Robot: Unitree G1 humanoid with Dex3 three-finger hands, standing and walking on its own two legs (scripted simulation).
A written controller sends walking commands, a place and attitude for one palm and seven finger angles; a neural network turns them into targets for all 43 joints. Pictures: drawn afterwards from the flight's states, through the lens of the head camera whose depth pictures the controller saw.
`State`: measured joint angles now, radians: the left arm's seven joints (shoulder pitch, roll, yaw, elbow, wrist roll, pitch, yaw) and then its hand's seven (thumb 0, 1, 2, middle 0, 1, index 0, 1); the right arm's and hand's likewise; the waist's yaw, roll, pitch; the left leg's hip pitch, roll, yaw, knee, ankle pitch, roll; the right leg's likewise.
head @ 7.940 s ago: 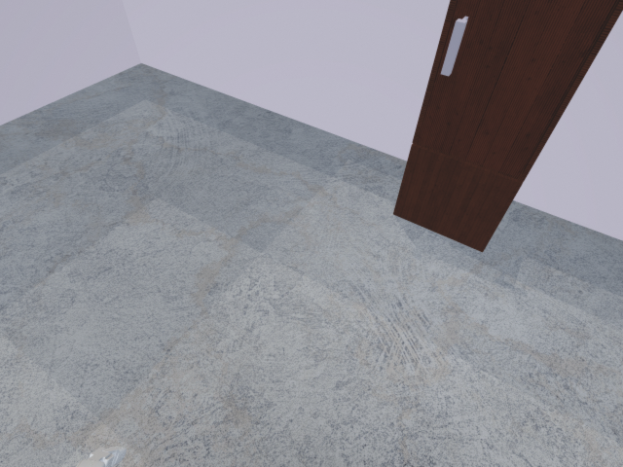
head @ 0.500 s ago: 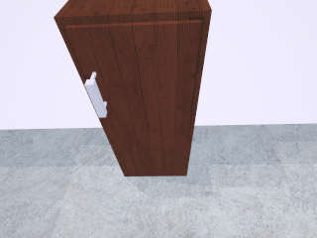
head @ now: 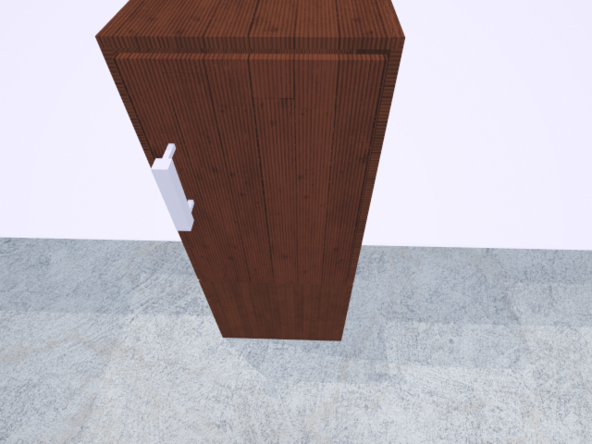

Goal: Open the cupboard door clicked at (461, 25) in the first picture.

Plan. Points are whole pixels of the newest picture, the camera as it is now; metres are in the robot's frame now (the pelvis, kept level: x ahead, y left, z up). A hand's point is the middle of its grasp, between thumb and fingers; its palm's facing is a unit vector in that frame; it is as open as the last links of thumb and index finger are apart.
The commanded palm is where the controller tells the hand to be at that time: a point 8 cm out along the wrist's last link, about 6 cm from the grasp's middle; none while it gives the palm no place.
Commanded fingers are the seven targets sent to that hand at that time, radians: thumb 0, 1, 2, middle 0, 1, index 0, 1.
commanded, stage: come to a stop and stand still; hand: left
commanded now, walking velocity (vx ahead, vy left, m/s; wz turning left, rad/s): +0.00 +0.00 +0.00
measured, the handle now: (178, 188) +0.51 +0.25 +0.03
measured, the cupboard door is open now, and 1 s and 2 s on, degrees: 0 0 0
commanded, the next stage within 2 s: look again from close up in 0.26 s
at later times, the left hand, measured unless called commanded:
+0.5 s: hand out of the picture +0.02 +0.18 -0.17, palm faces +0.03 -0.97 -0.22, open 7.4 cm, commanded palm none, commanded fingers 0.00 0.90 0.90 -0.20 -0.30 -0.20 -0.30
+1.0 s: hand out of the picture +0.00 +0.18 -0.17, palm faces +0.04 -0.98 -0.20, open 7.3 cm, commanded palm +0.09 +0.23 -0.07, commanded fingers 0.00 0.88 0.89 -0.20 -0.31 -0.20 -0.31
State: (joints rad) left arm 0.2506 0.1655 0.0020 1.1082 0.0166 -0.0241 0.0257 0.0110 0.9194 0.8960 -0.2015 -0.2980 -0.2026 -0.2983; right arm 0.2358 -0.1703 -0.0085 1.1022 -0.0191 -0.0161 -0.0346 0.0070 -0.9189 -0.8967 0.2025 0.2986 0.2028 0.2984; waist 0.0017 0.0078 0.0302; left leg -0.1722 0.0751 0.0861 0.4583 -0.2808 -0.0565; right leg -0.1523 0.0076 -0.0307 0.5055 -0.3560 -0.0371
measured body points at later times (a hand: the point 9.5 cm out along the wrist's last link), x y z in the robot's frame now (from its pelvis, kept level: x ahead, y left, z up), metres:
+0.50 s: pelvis +0.01 +0.00 +0.00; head +0.02 -0.01 +0.45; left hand +0.02 +0.23 -0.15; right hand +0.02 -0.22 -0.16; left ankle -0.03 +0.15 -0.74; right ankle -0.05 -0.09 -0.74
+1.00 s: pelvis +0.00 +0.00 +0.00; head +0.01 +0.00 +0.45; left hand +0.00 +0.23 -0.15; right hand +0.00 -0.22 -0.16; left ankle -0.03 +0.15 -0.74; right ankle -0.05 -0.09 -0.74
